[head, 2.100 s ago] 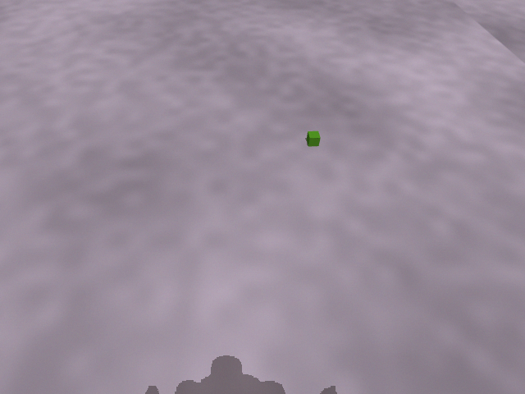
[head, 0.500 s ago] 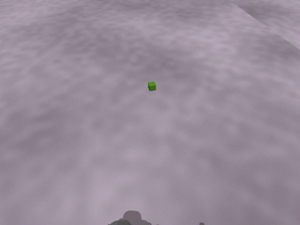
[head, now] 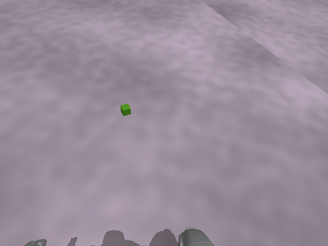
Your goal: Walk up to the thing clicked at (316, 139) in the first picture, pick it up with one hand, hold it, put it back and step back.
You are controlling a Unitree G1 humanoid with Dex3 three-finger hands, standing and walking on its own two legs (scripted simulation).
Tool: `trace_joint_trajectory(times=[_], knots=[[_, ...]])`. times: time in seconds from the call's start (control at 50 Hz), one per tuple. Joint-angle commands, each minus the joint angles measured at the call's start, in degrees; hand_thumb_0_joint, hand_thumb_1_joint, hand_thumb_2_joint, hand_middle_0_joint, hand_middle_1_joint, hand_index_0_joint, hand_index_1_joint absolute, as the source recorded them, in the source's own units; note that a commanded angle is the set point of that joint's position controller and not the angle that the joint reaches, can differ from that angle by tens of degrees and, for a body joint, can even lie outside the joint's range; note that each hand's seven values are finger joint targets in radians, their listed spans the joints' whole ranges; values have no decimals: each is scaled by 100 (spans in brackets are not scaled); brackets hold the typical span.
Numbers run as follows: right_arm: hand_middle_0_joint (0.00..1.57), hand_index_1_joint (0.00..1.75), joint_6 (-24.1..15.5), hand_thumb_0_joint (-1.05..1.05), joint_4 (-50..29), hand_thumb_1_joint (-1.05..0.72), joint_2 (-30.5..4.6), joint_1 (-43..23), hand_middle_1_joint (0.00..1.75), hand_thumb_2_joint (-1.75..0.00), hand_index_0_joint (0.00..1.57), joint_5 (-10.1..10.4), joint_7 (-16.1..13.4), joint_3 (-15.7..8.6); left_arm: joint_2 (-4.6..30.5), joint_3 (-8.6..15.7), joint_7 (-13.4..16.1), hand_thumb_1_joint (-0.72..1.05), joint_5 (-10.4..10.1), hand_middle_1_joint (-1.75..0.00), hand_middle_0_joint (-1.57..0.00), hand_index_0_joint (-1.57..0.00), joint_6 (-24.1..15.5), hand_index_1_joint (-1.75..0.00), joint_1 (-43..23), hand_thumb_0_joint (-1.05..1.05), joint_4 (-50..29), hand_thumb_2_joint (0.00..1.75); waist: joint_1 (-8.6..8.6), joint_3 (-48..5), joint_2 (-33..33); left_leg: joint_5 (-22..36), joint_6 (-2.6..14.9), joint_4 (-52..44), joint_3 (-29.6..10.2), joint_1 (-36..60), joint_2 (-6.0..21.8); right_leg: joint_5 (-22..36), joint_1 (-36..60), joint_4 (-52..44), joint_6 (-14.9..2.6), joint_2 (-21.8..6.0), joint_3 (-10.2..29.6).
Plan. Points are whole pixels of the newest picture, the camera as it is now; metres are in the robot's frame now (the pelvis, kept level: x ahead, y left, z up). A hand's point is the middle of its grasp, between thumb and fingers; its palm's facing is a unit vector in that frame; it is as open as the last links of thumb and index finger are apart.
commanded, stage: walk up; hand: left
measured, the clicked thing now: (125, 109) +1.22 +0.21 -0.74
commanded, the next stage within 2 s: none
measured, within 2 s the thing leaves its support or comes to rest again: neither
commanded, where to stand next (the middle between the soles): +0.83 -0.01 m, yaw -1 degrees
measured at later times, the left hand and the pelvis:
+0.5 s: hand (74, 197) +0.29 +0.25 -0.14, palm faces -0.05 -0.93 -0.36, open 7.4 cm; pelvis +0.23 -0.03 -0.01, yaw -2 degrees
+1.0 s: hand (87, 130) +0.54 +0.26 -0.14, palm faces -0.12 -0.92 -0.38, open 7.4 cm; pelvis +0.44 -0.02 -0.01, yaw -3 degrees
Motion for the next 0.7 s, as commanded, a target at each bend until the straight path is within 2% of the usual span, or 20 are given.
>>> trace_joint_trajectory(times=[0.0,0.06,0.08,0.1,0.12,0.14,0.16,0.18,0.22,0.26,0.38,0.46,0.5,0.54,0.56,0.58,0.6,0.62,0.66,0.68], knots=[[20,30,-150,0,-469,-90,-1606,-122,30,-90,20,64,-121,-490,691,235,-22,90,14,-30,-20,-20,-185,-30,-507,0,-540,90,67,-102,1048,886,958,-946,-762,-133,1220,706,426,-1156,-78,-13,-294],[20,30,-56,0,-466,-90,-1643,-134,30,-90,20,73,-139,-488,676,253,-15,90,3,-30,-20,-20,-178,-30,-546,0,-476,90,136,-142,925,986,885,-556,-661,-197,1213,763,955,-1405,-169,222,-572],[20,30,-33,0,-519,-90,-1663,-232,30,-90,20,87,-161,-483,736,292,22,90,0,-30,-20,-20,-190,-30,-193,0,-355,90,389,-317,798,1238,791,-62,-650,-302,1240,832,1616,-1578,-222,256,-562],[20,30,-16,0,-521,-90,-1435,-139,30,-90,20,66,-170,-390,957,383,75,90,18,-30,-20,-20,-233,-30,214,0,-203,90,616,-572,224,1638,648,975,-363,-678,970,619,2521,-1702,-293,378,-480],[20,30,-9,0,-532,-90,-1110,123,30,-90,20,48,-167,-254,1274,543,157,90,34,-30,-20,-20,-279,-30,902,0,-51,90,943,-970,-687,1094,484,2521,-187,-1424,569,-255,3553,-1975,-419,81,151],[20,30,-7,0,-655,-90,-782,378,30,-90,20,121,-152,-144,1903,669,247,90,9,-30,-20,-20,-316,-30,1295,0,-126,90,954,-1338,-1801,-1149,176,3991,-173,-2699,-236,-904,4367,-2830,-1058,-1604,3102],[20,30,64,0,-523,-90,-1368,60,30,-90,20,87,-227,-292,1963,632,257,90,-105,-30,-20,-20,-299,-30,1121,0,-162,90,976,-1083,-1055,-1436,134,4460,-874,-3056,-63,-1121,3919,-3166,-1492,-1928,4004],[20,30,82,0,-409,-90,-1502,-81,30,-90,20,123,-242,-311,1777,583,288,90,-178,-30,-20,-20,-275,-30,821,0,-261,90,825,-733,-362,-1058,154,4610,-1235,-3009,138,-557,3505,-3101,-1499,-1779,3363],[20,30,79,0,-282,-90,-1296,15,30,-90,20,156,-212,-265,1431,471,354,90,-154,-30,-20,-20,-300,-30,393,0,-401,90,563,-497,-306,-627,193,4208,-1230,-2867,286,826,2975,-2801,-1372,-1317,2028],[20,30,134,0,-167,-90,-1213,207,30,-90,20,99,-140,-273,1217,386,349,90,-122,-30,-20,-20,-340,-30,256,0,-431,90,359,-257,-393,-400,120,3677,-1143,-2330,331,1044,2098,-2954,-1248,-969,1342],[20,30,163,0,-349,-90,-1124,-477,30,-90,20,-27,50,-362,1323,432,316,90,-9,-30,-20,-20,-410,-30,360,0,-569,90,511,-8,-448,85,-98,2060,-879,-2391,423,-699,1644,-3387,-1335,-918,937],[20,30,37,0,-446,-90,-1022,-883,30,-90,20,-20,93,-379,1353,406,288,90,-1,-30,-20,-20,-422,-30,348,0,-614,90,517,-27,-302,629,-20,1138,-775,-1664,336,-265,1450,-3100,-1218,-1002,748],[20,30,-6,0,-317,-90,-1023,-548,30,-90,20,-15,85,-417,1391,390,290,90,-9,-30,-20,-20,-390,-30,148,0,-620,90,219,-153,-163,737,59,680,-539,-786,143,-46,1178,-2589,-1063,-911,536],[20,30,-62,0,8,-90,-1379,435,30,-90,20,-44,-17,-571,1000,219,302,90,13,-30,-20,-20,-375,-30,435,0,-609,90,-255,-732,862,135,279,451,-577,992,-95,927,513,-634,-740,-340,-19],[20,30,-86,0,51,-90,-1834,1052,30,-90,20,-146,-88,-700,579,90,320,90,-50,-30,-20,-20,-365,-30,632,0,-660,90,-485,-1063,2117,-969,675,-262,-2387,1623,1085,270,-338,1234,-378,219,-438],[20,30,-96,0,-172,-90,-2068,852,30,-90,20,-17,-106,-719,788,162,378,90,-93,-30,-20,-20,-317,-30,744,0,-590,90,-334,-914,1907,-1558,1164,-1231,-4660,1572,2168,-1453,-1162,1907,-267,780,-123],[20,30,-58,0,-232,-90,-2026,531,30,-90,20,141,-105,-723,1216,214,448,90,-9,-30,-20,-20,-282,-30,504,0,-468,90,-201,-600,1006,-1611,1353,-1172,-4513,826,2244,-1344,-1030,2289,-304,357,457],[20,30,-49,0,-333,-90,-1806,143,30,-90,20,158,-134,-625,1234,194,430,90,-37,-30,-20,-20,-263,-30,613,0,-377,90,24,-310,722,-1356,1168,-1167,-3654,424,1930,-896,-901,2232,-271,191,595],[20,30,-56,0,-439,-90,-1515,-273,30,-90,20,149,-162,-479,1165,214,368,90,-76,-30,-20,-20,-229,-30,951,0,-123,90,267,-111,1051,-816,986,-1171,-2482,-56,1469,-533,-601,1626,-203,-115,366],[20,30,-76,0,-427,-90,-1457,-284,30,-90,20,148,-158,-443,1132,221,321,90,-55,-30,-20,-20,-206,-30,970,0,-75,90,269,-74,1160,-385,965,-1208,-2109,-289,1332,-384,-402,1410,-147,-151,234]])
